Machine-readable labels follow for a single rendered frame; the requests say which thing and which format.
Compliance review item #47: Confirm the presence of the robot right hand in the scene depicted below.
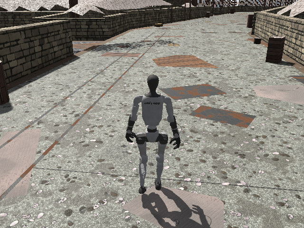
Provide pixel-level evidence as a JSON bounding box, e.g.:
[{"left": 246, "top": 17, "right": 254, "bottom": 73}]
[{"left": 170, "top": 137, "right": 181, "bottom": 149}]

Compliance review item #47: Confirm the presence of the right robot forearm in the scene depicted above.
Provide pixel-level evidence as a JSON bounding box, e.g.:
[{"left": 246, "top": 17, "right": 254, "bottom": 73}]
[{"left": 170, "top": 116, "right": 180, "bottom": 138}]

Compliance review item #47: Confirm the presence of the left robot forearm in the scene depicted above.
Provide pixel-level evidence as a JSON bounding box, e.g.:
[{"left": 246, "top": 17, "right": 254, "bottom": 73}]
[{"left": 126, "top": 114, "right": 135, "bottom": 133}]

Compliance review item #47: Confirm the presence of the robot right upper arm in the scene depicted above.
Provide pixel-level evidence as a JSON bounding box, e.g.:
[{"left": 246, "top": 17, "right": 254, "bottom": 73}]
[{"left": 162, "top": 96, "right": 174, "bottom": 123}]

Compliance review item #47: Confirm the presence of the robot left hand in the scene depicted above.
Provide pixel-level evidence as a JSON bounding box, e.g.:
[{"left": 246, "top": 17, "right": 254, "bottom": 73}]
[{"left": 125, "top": 132, "right": 136, "bottom": 143}]

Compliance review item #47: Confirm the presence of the robot head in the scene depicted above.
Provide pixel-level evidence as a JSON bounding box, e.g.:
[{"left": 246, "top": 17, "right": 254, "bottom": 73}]
[{"left": 145, "top": 75, "right": 160, "bottom": 97}]

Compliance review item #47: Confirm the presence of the robot left upper arm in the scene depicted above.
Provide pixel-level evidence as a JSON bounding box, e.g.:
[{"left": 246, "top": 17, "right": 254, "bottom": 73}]
[{"left": 130, "top": 95, "right": 143, "bottom": 121}]

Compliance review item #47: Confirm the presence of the right robot shin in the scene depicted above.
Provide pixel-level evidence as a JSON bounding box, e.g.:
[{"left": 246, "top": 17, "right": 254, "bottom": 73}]
[{"left": 156, "top": 155, "right": 164, "bottom": 184}]

